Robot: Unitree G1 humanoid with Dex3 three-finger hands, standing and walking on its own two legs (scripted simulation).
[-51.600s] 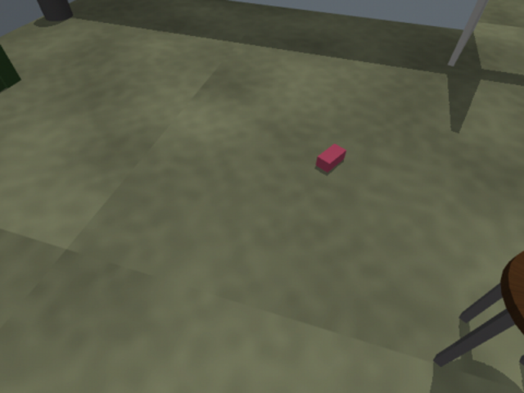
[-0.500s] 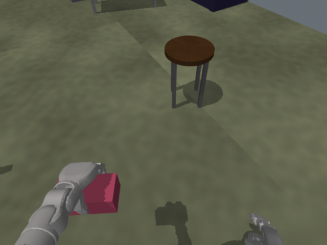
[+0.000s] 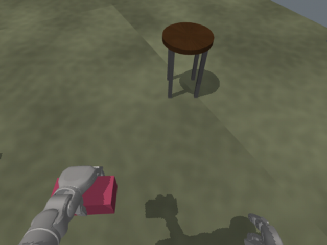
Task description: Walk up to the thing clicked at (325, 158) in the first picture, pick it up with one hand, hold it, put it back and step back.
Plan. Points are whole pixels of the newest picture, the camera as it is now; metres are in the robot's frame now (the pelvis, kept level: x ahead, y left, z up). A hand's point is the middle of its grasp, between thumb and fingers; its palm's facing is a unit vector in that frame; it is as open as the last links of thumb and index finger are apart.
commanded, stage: crouch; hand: left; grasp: from above
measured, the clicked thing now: (85, 195) +0.28 +0.23 -0.13
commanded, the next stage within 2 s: lower in 1.58 s
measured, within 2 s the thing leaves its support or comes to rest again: neither
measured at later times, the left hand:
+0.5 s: hand (99, 200) +0.32 +0.24 -0.32, palm faces -0.44 +0.03 -0.90, open 11.2 cm
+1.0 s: hand (105, 210) +0.32 +0.26 -0.50, palm faces -0.45 -0.01 -0.89, open 11.1 cm
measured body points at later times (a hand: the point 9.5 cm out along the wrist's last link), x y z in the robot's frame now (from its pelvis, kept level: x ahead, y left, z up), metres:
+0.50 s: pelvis -0.05 +0.01 -0.18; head +0.11 +0.03 +0.24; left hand +0.34 +0.24 -0.27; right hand +0.01 -0.28 -0.30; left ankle +0.01 +0.12 -0.72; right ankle +0.02 -0.14 -0.72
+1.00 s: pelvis -0.06 +0.00 -0.32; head +0.15 +0.04 +0.07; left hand +0.34 +0.25 -0.45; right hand +0.03 -0.28 -0.44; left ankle +0.01 +0.12 -0.72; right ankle +0.02 -0.14 -0.72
